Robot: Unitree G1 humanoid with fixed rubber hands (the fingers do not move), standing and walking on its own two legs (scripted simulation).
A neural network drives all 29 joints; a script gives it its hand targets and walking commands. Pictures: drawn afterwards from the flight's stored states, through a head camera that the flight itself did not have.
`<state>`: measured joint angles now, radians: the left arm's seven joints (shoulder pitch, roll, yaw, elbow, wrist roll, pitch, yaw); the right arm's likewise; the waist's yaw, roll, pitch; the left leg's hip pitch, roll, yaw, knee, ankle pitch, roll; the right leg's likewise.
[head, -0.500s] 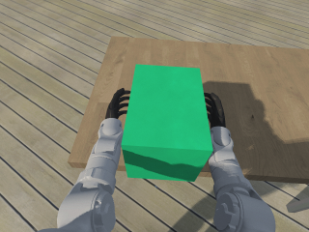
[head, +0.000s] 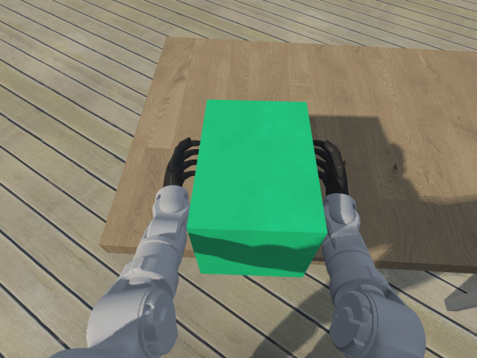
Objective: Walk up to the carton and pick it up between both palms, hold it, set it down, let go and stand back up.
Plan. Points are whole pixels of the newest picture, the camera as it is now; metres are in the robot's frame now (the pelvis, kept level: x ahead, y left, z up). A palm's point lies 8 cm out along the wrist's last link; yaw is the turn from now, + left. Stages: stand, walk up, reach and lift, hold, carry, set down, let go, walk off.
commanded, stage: set down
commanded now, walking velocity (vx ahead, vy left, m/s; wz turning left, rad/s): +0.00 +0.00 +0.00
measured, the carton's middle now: (254, 187) +0.41 -0.03 +0.00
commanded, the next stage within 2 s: none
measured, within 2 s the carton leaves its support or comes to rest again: rests again in 0.50 s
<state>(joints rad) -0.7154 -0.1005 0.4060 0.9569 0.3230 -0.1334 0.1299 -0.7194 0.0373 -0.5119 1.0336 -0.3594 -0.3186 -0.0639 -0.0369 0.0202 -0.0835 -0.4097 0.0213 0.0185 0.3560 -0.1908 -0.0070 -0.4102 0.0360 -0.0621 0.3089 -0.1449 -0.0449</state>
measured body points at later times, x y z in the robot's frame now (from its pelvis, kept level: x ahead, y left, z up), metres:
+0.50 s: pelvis -0.01 +0.00 +0.00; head +0.09 -0.01 +0.44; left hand +0.41 +0.11 +0.01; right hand +0.40 -0.17 +0.01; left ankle -0.03 +0.12 -0.74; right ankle -0.01 -0.09 -0.74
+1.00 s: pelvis -0.01 +0.00 +0.00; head +0.09 -0.01 +0.44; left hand +0.41 +0.11 +0.01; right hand +0.40 -0.17 +0.01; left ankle -0.03 +0.12 -0.74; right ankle -0.01 -0.09 -0.74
